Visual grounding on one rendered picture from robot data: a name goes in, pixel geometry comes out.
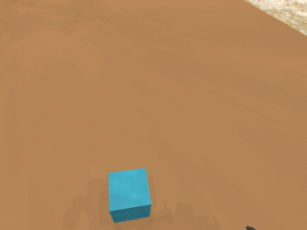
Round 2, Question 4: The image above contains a carton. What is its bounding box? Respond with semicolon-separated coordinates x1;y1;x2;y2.
108;168;152;223

